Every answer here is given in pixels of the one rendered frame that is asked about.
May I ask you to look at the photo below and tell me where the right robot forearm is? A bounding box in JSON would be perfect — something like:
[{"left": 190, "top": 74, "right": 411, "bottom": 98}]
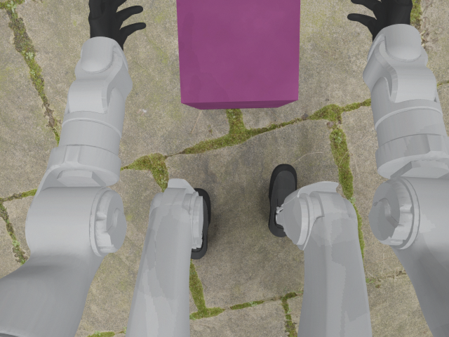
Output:
[{"left": 363, "top": 24, "right": 449, "bottom": 179}]

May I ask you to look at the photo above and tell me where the left robot upper arm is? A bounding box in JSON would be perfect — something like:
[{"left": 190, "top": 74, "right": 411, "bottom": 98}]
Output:
[{"left": 0, "top": 187, "right": 127, "bottom": 337}]

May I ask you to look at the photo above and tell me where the robot left hand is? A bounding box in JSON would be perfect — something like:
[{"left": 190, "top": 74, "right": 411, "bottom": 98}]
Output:
[{"left": 88, "top": 0, "right": 146, "bottom": 50}]

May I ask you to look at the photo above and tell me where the right robot shin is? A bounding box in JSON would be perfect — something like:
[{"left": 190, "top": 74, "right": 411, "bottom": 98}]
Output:
[{"left": 276, "top": 181, "right": 358, "bottom": 239}]

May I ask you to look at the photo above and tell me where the left robot forearm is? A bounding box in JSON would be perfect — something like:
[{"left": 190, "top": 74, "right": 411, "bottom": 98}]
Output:
[{"left": 25, "top": 37, "right": 133, "bottom": 246}]

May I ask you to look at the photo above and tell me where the left robot shin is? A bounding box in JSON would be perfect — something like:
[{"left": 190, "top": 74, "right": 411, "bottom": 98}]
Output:
[{"left": 149, "top": 178, "right": 203, "bottom": 249}]

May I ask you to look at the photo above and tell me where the robot shin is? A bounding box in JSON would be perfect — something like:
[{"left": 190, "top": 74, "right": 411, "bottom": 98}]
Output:
[
  {"left": 149, "top": 178, "right": 203, "bottom": 249},
  {"left": 276, "top": 181, "right": 358, "bottom": 239}
]

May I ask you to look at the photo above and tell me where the robot right hand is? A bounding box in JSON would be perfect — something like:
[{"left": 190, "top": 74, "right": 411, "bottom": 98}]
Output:
[{"left": 347, "top": 0, "right": 413, "bottom": 41}]

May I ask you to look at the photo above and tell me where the right robot upper arm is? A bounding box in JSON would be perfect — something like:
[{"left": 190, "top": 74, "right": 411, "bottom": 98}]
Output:
[{"left": 368, "top": 176, "right": 449, "bottom": 337}]

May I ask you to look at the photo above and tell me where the carton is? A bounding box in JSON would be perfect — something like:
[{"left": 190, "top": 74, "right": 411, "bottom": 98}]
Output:
[{"left": 176, "top": 0, "right": 300, "bottom": 110}]

